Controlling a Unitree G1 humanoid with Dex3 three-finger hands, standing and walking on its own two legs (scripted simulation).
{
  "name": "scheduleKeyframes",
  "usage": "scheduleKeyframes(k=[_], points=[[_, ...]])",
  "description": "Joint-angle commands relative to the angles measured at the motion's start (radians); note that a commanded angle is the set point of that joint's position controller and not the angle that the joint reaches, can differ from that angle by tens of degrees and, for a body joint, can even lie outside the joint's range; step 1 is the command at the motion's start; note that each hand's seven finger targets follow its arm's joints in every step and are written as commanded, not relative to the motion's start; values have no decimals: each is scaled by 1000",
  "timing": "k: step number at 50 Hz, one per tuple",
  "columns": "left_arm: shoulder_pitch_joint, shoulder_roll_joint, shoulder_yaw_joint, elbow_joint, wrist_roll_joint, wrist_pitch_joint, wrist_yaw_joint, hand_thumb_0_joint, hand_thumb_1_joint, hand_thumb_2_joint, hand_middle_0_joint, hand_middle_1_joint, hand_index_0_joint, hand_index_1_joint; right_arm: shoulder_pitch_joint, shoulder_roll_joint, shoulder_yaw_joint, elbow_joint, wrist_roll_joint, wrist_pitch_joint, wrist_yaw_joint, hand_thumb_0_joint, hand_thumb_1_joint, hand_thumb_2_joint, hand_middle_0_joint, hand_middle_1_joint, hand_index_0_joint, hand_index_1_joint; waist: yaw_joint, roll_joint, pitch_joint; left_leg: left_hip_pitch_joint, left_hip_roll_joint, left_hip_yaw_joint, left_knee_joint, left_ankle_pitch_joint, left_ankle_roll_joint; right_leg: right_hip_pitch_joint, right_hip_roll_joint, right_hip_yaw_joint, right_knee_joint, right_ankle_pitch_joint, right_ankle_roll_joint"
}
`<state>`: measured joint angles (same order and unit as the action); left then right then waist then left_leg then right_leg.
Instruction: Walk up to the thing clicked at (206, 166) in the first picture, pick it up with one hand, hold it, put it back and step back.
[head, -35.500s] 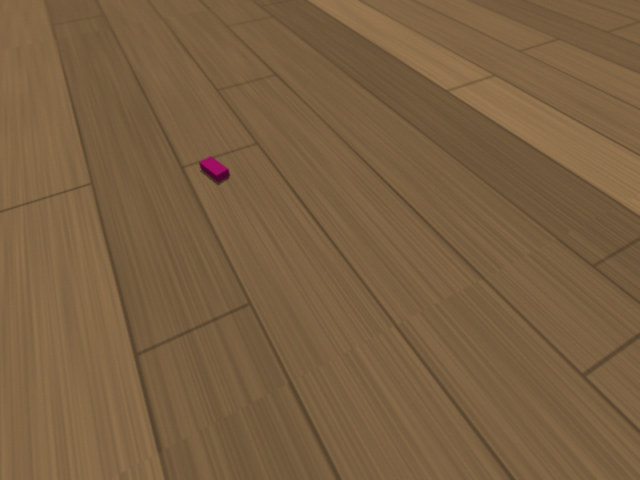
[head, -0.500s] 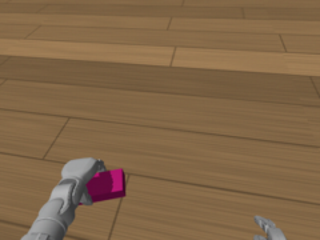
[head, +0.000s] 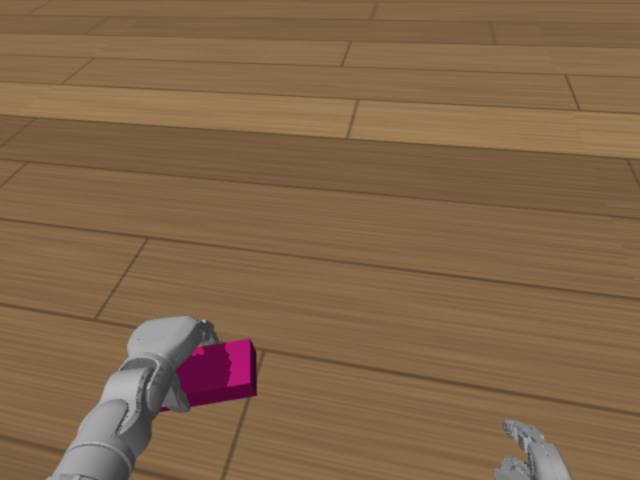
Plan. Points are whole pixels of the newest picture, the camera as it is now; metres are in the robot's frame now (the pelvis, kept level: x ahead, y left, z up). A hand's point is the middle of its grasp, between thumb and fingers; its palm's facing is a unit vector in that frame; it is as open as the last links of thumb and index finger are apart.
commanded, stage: hold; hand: left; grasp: from above
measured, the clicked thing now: (203, 375) +0.29 +0.20 -0.08
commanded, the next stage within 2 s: crouch in 0.62 s
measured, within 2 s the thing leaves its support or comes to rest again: neither
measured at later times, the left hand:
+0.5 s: hand (177, 375) +0.28 +0.22 -0.04, palm faces -0.46 -0.06 -0.89, open 9.9 cm
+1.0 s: hand (185, 385) +0.28 +0.22 -0.08, palm faces -0.46 -0.05 -0.89, open 9.8 cm
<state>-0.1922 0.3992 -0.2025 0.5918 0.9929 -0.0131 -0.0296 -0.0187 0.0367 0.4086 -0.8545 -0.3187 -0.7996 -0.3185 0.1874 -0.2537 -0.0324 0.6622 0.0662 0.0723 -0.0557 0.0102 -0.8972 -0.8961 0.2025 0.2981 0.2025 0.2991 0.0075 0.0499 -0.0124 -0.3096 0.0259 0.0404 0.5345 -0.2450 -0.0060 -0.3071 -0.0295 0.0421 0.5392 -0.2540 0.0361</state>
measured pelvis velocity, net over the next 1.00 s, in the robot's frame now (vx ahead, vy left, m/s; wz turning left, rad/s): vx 0.00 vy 0.00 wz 0.01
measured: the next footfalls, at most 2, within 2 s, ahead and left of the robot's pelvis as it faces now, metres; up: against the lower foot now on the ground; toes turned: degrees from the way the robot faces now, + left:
none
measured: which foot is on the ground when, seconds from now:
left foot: down 0.00-1.00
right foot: down 0.00-1.00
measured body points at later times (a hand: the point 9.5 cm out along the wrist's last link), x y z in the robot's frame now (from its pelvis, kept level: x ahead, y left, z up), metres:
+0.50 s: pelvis +0.00 +0.00 +0.00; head +0.01 -0.02 +0.45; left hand +0.30 +0.22 +0.01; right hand +0.16 -0.25 -0.11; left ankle +0.02 +0.12 -0.73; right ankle +0.02 -0.14 -0.73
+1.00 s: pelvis +0.00 +0.00 +0.00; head +0.03 -0.02 +0.45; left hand +0.30 +0.22 -0.03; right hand +0.15 -0.26 -0.12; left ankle +0.02 +0.12 -0.73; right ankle +0.02 -0.14 -0.73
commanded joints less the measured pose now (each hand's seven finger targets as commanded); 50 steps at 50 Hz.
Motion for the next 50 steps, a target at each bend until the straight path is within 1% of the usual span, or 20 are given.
scheduleKeyframes(k=[1, 4, 7, 9, 11, 13, 15, 19, 21, 23, 25, 28, 30, 33, 35, 36, 37, 43, 49, 50], points=[[-322, 214, 123, -224, 6, -1, 39, 0, 646, 697, -1114, -400, -1078, -440, -91, -127, -43, -143, -3, -39, -7, 0, -896, -902, 199, 300, 199, 300, 0, -38, -239, 139, -36, -4, -79, 132, 16, 46, 55, -37, -90, 103, -39], [-368, 205, 102, -256, 3, 1, 34, 0, 651, 708, -1113, -416, -1079, -454, -95, -121, -39, -143, -1, -39, -9, 0, -895, -902, 199, 300, 199, 300, -2, -23, -248, 153, -36, -2, -82, 149, 16, 40, 56, -37, -92, 121, -40], [-285, 194, 110, -215, -8, 9, 27, 0, 666, 735, -1115, -442, -1084, -477, -95, -122, -40, -141, 1, -37, -10, 0, -891, -901, 199, 300, 199, 300, 4, -38, -236, 154, -38, 2, -82, 165, 17, 56, 54, -38, -98, 136, -37], [-306, 194, 98, -231, -5, 8, 21, 0, 659, 736, -1114, -439, -1081, -476, -101, -123, -39, -145, 2, -37, -11, 0, -894, -901, 199, 300, 199, 300, -2, -39, -227, 153, -35, -2, -88, 160, 15, 51, 56, -39, -97, 131, -39], [-292, 225, 131, -210, 3, 7, 21, 0, 641, 723, -1114, -402, -1075, -446, -100, -123, -38, -144, 2, -32, -12, 0, -892, -901, 199, 300, 199, 300, 10, -22, -213, 147, -38, 1, -94, 154, 15, 55, 53, -39, -105, 123, -41], [-309, 186, 90, -219, -3, 2, 17, 0, 658, 743, -1107, -450, -1075, -486, -99, -119, -36, -146, 3, -33, -11, 0, -892, -901, 199, 300, 199, 300, 0, -39, -209, 148, -32, -5, -99, 153, 14, 47, 58, -42, -98, 122, -44], [-298, 207, 116, -196, 2, 2, 22, 0, 649, 748, -1108, -436, -1071, -476, -97, -122, -37, -145, 2, -30, -12, 0, -889, -900, 200, 300, 199, 300, 2, -40, -209, 148, -36, -2, -95, 153, 16, 48, 54, -40, -106, 121, -41], [-285, 185, 100, -205, -2, -4, 30, 0, 655, 770, -1117, -453, -1079, -495, -104, -119, -37, -147, 0, -31, -11, 0, -891, -901, 199, 300, 199, 300, 2, -47, -210, 154, -39, -4, -94, 155, 14, 48, 53, -41, -108, 118, -40], [-326, 229, 137, -235, 6, -9, 43, 0, 662, 768, -1122, -435, -1082, -479, -97, -121, -41, -139, -1, -30, -12, 0, -886, -900, 200, 300, 199, 300, 8, -16, -247, 165, -42, 0, -88, 173, 15, 60, 50, -36, -103, 140, -40], [-363, 217, 116, -226, 15, -10, 51, 0, 649, 780, -1123, -443, -1080, -490, -96, -117, -38, -136, -3, -28, -13, 0, -894, -902, 199, 300, 199, 300, -4, -16, -247, 171, -39, 0, -87, 190, 14, 54, 52, -38, -98, 158, -40], [-346, 222, 132, -202, 15, -1, 65, 0, 656, 772, -1121, -449, -1084, -491, -90, -123, -42, -128, -2, -27, -12, 0, -892, -901, 200, 300, 199, 300, 2, -28, -253, 174, -40, 2, -84, 194, 15, 61, 50, -37, -98, 163, -39], [-330, 170, 83, -175, 8, 8, 63, 0, 661, 806, -1118, -489, -1082, -529, -89, -123, -43, -128, -3, -27, -8, 0, -890, -901, 199, 300, 199, 300, -6, -39, -231, 168, -35, -2, -93, 191, 13, 56, 55, -45, -101, 159, -41], [-298, 202, 115, -164, 5, 12, 60, 0, 653, 802, -1114, -472, -1074, -516, -89, -130, -50, -130, -1, -26, -8, 0, -888, -900, 199, 300, 199, 300, 10, -28, -230, 159, -34, -4, -97, 188, 10, 67, 54, -47, -105, 150, -43], [-282, 182, 87, -196, 8, 6, 34, 0, 646, 793, -1124, -458, -1079, -507, -101, -121, -47, -144, 0, -22, -6, 0, -894, -903, 199, 300, 199, 300, 8, -39, -223, 160, -38, -3, -97, 188, 14, 73, 51, -45, -109, 152, -43], [-311, 199, 103, -198, 2, 1, 34, 0, 631, 780, -1100, -468, -1061, -512, -94, -122, -44, -141, -1, -20, -9, 0, -893, -902, 199, 300, 199, 300, 2, -32, -222, 160, -39, -1, -98, 186, 16, 67, 51, -41, -111, 156, -41], [-325, 192, 95, -213, 0, -2, 34, 0, 681, 700, -1100, -514, -1096, -521, -97, -121, -43, -147, 0, -19, -9, 0, -913, -913, 200, 301, 200, 301, 0, -28, -215, 163, -39, 0, -100, 173, 16, 61, 49, -39, -116, 145, -42], [-301, 189, 98, -209, -1, -3, 37, 0, 601, 620, -1020, -472, -1016, -474, -97, -121, -43, -146, 0, -20, -9, 0, -878, -898, 200, 301, 201, 301, 5, -37, -220, 166, -38, -3, -100, 173, 15, 65, 52, -42, -113, 139, -42], [-255, 164, 105, -108, 34, -15, 103, 0, 665, 627, -1109, -394, -1088, -419, -74, -123, -46, -130, -6, -12, -4, 0, -890, -903, 199, 300, 200, 300, -11, -85, -182, 124, -40, -3, -77, 174, 14, 26, 51, -45, -93, 139, -41], [-325, 150, 108, 37, 93, -40, 226, 0, 699, 611, -1144, -350, -1119, -379, -28, -130, -64, -85, -30, -4, 13, 0, -886, -901, 199, 300, 200, 300, -35, -67, -215, 35, -43, -3, 24, 128, 9, -87, 45, -45, -8, 105, -42], [-356, 133, 92, 60, 97, -39, 245, 0, 725, 615, -1157, -368, -1136, -393, -27, -132, -67, -81, -34, -6, 17, 0, -888, -901, 199, 300, 199, 300, -48, -64, -219, 8, -47, -2, 55, 117, 8, -124, 42, -42, 13, 100, -41]])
